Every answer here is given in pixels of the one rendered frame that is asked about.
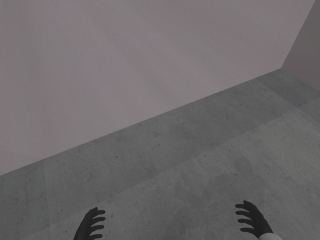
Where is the left robot hand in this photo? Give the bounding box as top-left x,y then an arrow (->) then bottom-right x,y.
73,207 -> 106,240

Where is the right robot hand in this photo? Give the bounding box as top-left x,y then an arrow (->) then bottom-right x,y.
235,200 -> 273,240

